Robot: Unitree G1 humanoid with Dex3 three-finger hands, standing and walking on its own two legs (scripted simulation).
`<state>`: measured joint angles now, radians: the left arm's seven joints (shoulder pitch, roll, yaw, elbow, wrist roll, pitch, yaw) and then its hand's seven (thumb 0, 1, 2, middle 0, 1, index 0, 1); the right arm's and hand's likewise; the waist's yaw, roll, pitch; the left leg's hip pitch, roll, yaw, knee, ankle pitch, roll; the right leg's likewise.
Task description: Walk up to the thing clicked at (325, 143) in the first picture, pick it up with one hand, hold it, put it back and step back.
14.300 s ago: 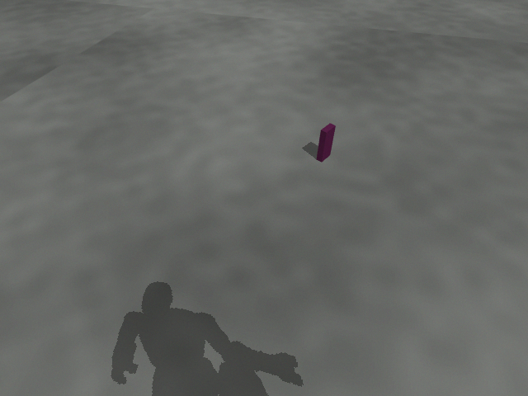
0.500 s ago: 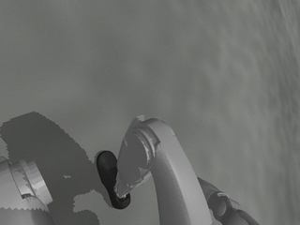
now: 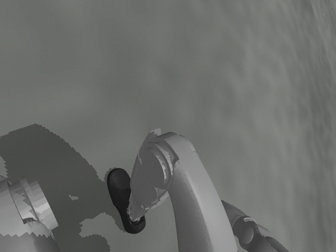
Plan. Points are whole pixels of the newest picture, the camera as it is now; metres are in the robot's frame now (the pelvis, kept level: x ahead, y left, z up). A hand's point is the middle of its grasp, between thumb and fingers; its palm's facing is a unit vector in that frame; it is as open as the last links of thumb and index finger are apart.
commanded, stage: settle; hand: left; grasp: from the side
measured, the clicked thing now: out of the picture +0.52 +0.33 -0.20
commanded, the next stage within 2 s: hold in 0.54 s
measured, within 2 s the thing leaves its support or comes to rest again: leaves its support in 0.16 s
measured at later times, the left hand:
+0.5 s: hand out of the picture +0.50 +0.37 -0.08, palm faces +0.46 -0.88 -0.07, open 8.6 cm
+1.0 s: hand out of the picture +0.46 +0.38 +0.00, palm faces +0.39 -0.92 -0.07, open 8.6 cm
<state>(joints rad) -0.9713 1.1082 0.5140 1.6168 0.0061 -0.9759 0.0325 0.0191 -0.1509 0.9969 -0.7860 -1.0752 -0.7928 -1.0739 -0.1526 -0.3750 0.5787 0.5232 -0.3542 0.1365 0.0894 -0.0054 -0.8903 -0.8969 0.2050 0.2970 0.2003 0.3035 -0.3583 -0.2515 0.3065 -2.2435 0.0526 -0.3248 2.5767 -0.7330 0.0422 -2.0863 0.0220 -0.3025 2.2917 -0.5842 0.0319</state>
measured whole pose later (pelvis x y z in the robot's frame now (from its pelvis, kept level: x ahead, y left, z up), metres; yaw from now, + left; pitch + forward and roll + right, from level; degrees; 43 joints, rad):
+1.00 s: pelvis +0.02 -0.01 +0.04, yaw +8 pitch +32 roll -11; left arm -0.80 0.72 0.50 1.04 -0.10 -0.52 -0.22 0.00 -0.35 1.07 -0.92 -1.26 -0.89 -1.25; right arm 0.13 -0.33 0.20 0.60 -0.09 0.09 0.05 0.00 -0.90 -0.89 0.21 0.30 0.20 0.30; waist -0.20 -0.03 -0.04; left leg -2.24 0.04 -0.13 2.37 -0.71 0.04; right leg -2.16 -0.03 -0.15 2.23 -0.64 0.00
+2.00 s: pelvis +0.04 -0.01 +0.26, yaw +15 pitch +27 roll -4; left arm -0.38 0.34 0.34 0.50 -0.18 -0.29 -0.09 0.00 -0.37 1.06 -0.94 -1.24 -0.93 -1.22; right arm 0.18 -0.26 0.01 0.62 0.04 -0.02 -0.05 0.01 -0.92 -0.90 0.20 0.30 0.20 0.30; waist -0.06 0.03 -0.18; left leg -1.47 0.04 -0.03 1.63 -0.63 0.01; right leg -1.45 -0.02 -0.08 1.57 -0.59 -0.01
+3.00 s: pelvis +0.10 +0.01 +0.40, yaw +16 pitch +12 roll -2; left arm -0.24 0.23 0.20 0.52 -0.16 -0.35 -0.02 0.00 -0.36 1.05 -0.93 -1.26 -0.91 -1.24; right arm 0.26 -0.22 0.00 0.67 0.00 -0.02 -0.03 0.01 -0.91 -0.90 0.20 0.30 0.20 0.30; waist -0.03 0.01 -0.08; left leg -0.71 0.03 0.00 0.98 -0.48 0.01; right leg -0.70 -0.01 -0.06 0.93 -0.44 0.00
